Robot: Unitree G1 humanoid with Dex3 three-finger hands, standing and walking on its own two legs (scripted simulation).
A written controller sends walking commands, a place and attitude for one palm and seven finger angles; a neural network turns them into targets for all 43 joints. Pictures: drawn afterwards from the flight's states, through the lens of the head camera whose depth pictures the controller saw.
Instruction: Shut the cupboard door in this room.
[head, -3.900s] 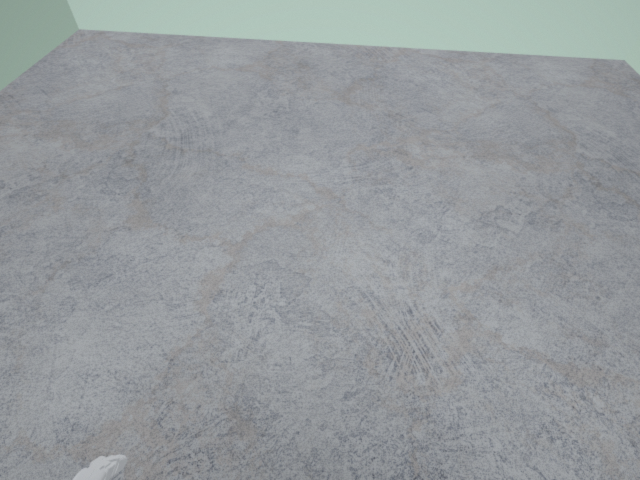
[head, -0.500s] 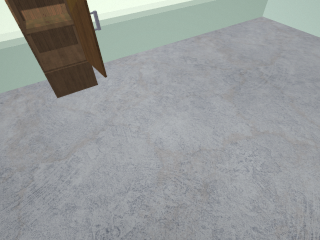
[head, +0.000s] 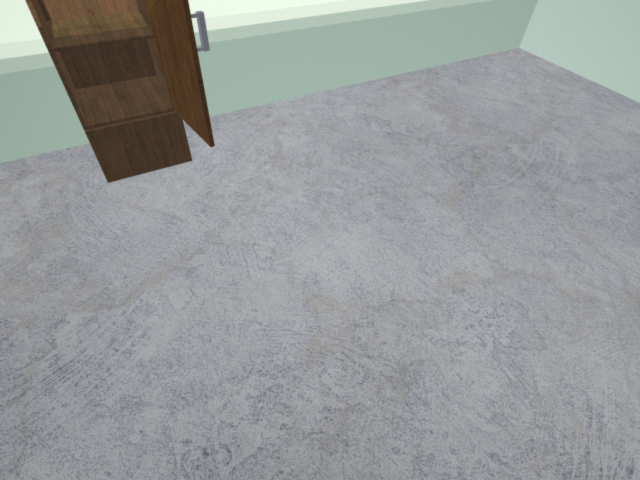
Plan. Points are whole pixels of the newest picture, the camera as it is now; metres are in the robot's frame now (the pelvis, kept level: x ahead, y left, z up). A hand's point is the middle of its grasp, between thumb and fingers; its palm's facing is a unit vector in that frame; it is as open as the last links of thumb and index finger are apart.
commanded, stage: stand and wait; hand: left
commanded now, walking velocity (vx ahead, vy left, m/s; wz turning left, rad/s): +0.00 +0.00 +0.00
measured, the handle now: (197, 32) +1.46 +0.53 -0.03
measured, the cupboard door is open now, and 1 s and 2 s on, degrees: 99 99 99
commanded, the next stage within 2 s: turn or walk to find it in 0.22 s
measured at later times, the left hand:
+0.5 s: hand out of the picture -0.02 +0.17 -0.18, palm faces +0.07 -0.98 -0.18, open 7.4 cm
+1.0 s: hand out of the picture +0.08 +0.22 -0.16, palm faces +0.23 -0.94 -0.25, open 7.4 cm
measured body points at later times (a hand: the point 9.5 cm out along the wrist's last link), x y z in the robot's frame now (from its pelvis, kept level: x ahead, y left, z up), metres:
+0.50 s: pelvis -0.01 +0.00 +0.00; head +0.00 +0.01 +0.45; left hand -0.02 +0.22 -0.17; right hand -0.02 -0.21 -0.17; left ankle +0.00 +0.11 -0.74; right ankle +0.02 -0.12 -0.74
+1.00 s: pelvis -0.01 +0.00 +0.00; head +0.04 +0.01 +0.44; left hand +0.07 +0.27 -0.14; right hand +0.08 -0.24 -0.15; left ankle +0.00 +0.11 -0.74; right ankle -0.01 -0.14 -0.70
